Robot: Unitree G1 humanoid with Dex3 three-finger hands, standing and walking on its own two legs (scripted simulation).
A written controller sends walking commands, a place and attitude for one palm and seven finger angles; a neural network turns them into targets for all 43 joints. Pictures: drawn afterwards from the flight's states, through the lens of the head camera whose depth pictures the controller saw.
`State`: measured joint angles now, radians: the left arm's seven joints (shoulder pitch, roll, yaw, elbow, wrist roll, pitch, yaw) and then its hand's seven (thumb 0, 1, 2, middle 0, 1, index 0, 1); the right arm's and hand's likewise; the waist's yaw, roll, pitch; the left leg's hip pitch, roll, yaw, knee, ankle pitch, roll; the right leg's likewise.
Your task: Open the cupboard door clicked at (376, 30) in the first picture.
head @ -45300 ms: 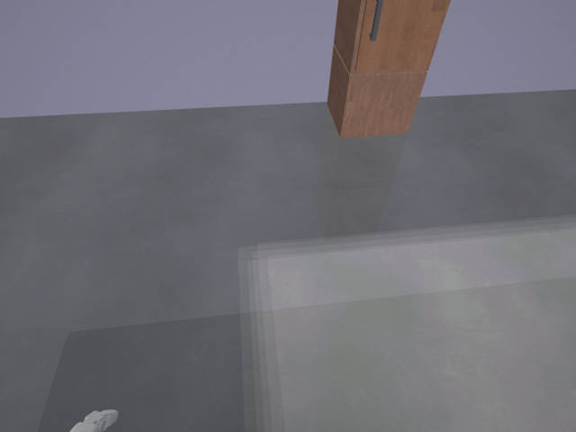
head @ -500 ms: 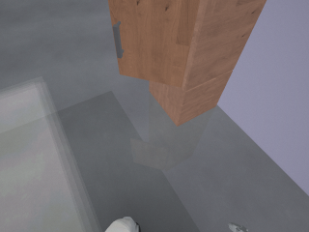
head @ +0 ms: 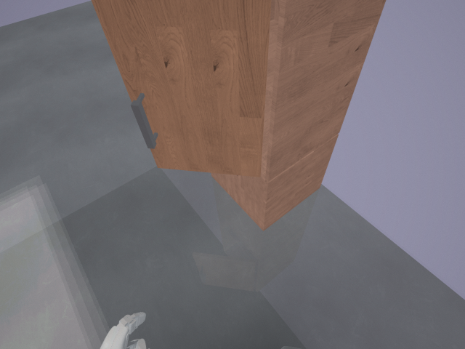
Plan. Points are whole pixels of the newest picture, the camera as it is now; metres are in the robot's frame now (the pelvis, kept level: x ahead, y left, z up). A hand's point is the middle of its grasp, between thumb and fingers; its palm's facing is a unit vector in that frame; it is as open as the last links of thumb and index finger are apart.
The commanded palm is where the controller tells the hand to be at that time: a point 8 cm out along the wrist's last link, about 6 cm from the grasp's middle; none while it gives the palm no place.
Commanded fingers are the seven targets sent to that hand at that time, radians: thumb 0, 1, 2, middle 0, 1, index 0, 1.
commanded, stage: take the last steps up to it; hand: left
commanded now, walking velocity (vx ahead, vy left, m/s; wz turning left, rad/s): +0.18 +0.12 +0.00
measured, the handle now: (146, 121) +0.72 +0.28 -0.08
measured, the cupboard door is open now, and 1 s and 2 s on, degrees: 44 44 44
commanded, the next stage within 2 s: come to a stop and stand still in 0.10 s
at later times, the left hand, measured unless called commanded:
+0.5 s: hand out of the picture +0.12 +0.26 -0.18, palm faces +0.02 -0.98 -0.20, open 7.3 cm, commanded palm none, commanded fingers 0.00 0.90 0.90 -0.20 -0.30 -0.20 -0.30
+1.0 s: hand (145, 341) +0.16 +0.19 -0.16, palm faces -0.06 -0.98 -0.19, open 7.3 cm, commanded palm none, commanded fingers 0.00 0.90 0.90 -0.20 -0.30 -0.20 -0.30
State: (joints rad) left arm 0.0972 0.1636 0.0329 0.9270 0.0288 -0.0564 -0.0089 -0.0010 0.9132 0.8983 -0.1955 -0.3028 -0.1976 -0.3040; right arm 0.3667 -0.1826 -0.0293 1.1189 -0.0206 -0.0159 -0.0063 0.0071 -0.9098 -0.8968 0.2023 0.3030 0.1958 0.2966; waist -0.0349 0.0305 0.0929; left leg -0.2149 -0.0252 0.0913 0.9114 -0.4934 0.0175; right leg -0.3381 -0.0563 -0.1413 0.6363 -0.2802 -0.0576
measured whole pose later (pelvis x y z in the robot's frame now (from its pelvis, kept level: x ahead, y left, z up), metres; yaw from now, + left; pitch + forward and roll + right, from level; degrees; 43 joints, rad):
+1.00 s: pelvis +0.09 +0.02 +0.01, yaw -2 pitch +1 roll -1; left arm 0.21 0.17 0.02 1.00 0.02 0.02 0.02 0.00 0.91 0.90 -0.20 -0.30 -0.20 -0.30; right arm 0.29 -0.21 -0.06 1.05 -0.02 0.04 -0.02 0.01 -0.91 -0.90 0.20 0.30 0.19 0.30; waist -0.03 0.01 0.03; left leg -0.29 0.02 0.03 0.62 -0.29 -0.02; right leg -0.22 -0.02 -0.06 0.53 -0.32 0.00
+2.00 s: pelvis +0.12 +0.00 +0.01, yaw -3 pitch +1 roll -1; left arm 0.27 0.15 -0.01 1.09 0.02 -0.05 0.06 0.01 0.93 0.90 -0.20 -0.30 -0.20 -0.30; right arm 0.25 -0.17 -0.01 1.07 -0.01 -0.02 -0.04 0.01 -0.92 -0.90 0.20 0.30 0.20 0.30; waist -0.02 0.02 0.06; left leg -0.19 0.04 0.05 0.52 -0.31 0.00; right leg -0.16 0.00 -0.05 0.49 -0.31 -0.01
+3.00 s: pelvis +0.11 +0.08 +0.01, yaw -8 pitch +0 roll +0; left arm 0.29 0.15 0.03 1.03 0.04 0.01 0.03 0.02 0.94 0.90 -0.20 -0.30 -0.20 -0.30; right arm 0.41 -0.12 0.01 1.08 -0.03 -0.04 -0.02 0.01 -0.91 -0.90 0.20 0.30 0.19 0.30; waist -0.01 0.00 0.03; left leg -0.15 -0.05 0.16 0.44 -0.29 0.11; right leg -0.37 -0.06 -0.10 0.77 -0.42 -0.04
